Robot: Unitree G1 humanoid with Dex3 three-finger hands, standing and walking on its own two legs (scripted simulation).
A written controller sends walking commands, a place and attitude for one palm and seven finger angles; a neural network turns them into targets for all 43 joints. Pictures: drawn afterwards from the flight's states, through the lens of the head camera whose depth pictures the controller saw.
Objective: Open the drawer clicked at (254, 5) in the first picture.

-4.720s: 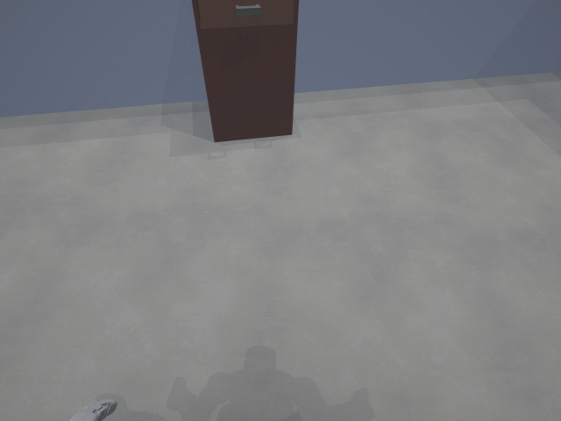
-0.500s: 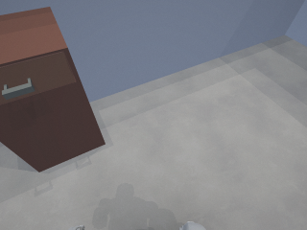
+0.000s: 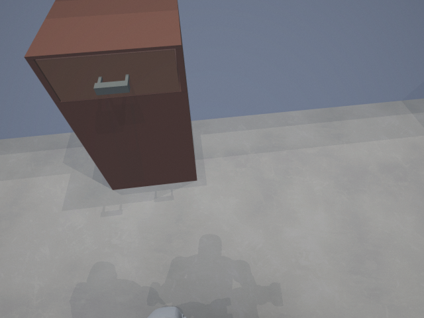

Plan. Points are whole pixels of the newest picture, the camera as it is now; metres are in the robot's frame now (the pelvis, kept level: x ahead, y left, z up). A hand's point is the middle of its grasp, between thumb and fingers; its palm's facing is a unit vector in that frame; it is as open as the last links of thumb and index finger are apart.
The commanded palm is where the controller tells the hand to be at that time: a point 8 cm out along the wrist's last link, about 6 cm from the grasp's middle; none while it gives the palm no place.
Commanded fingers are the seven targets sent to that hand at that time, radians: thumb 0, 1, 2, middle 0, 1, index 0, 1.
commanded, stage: turn to face it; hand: left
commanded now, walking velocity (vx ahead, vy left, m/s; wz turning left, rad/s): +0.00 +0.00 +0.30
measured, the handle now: (113, 83) +0.76 +0.38 -0.05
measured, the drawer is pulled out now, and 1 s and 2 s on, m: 0.00 0.00 0.00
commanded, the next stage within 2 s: take the last steps up to it in 0.20 s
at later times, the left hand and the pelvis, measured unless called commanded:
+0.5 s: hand out of the picture +0.05 +0.20 -0.15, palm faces +0.18 -0.95 -0.27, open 7.4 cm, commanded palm none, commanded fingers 0.00 0.90 0.90 -0.20 -0.30 -0.20 -0.30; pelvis +0.02 +0.00 -0.01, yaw +9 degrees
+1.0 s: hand out of the picture +0.01 +0.22 -0.18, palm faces +0.25 -0.96 -0.13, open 7.4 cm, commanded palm none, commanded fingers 0.00 0.90 0.90 -0.20 -0.30 -0.20 -0.30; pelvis +0.13 +0.08 +0.00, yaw +10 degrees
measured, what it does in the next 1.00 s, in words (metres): walks ahead: left foot, then right foot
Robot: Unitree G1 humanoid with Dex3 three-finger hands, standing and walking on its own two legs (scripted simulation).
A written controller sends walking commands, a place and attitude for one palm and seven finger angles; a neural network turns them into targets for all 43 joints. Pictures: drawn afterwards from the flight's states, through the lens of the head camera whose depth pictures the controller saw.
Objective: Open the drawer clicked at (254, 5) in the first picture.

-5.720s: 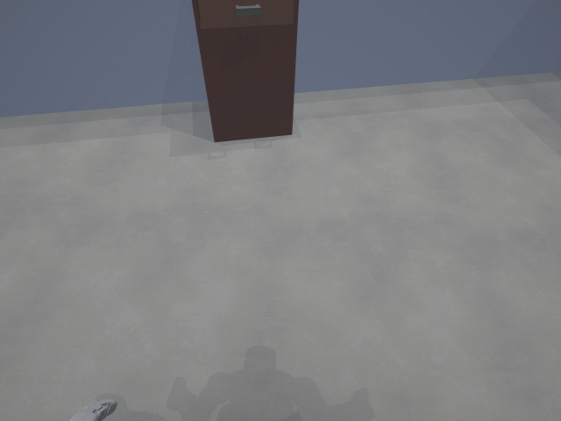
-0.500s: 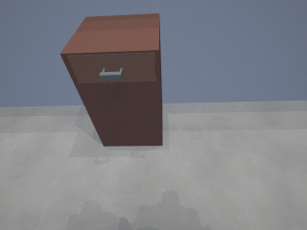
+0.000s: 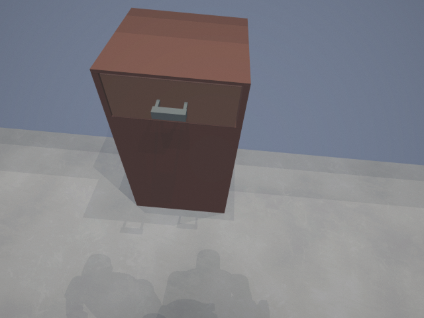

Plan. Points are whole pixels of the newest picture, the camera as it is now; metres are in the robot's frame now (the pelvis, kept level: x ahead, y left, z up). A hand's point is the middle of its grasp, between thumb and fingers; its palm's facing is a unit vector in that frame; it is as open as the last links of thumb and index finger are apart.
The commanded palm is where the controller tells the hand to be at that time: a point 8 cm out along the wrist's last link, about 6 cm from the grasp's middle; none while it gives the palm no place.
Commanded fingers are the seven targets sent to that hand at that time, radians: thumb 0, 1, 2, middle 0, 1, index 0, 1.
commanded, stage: take the last steps up to it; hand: left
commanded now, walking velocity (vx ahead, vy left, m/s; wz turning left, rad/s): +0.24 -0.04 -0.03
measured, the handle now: (170, 109) +0.68 +0.19 -0.05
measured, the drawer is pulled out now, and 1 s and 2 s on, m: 0.00 0.00 0.00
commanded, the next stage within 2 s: come to a stop and stand still in 0.24 s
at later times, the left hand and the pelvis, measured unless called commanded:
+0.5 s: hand (166, 268) +0.24 +0.12 -0.15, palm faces -0.02 -0.98 -0.21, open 7.4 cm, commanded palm none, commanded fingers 0.00 0.90 0.90 -0.20 -0.30 -0.20 -0.30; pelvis +0.14 -0.04 +0.00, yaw +0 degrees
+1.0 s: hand (102, 316) +0.14 +0.24 -0.17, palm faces +0.06 -0.97 -0.25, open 7.4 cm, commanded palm none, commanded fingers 0.00 0.90 0.90 -0.20 -0.30 -0.20 -0.30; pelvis +0.12 +0.04 -0.01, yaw +0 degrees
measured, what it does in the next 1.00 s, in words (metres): walks ahead: right foot, then left foot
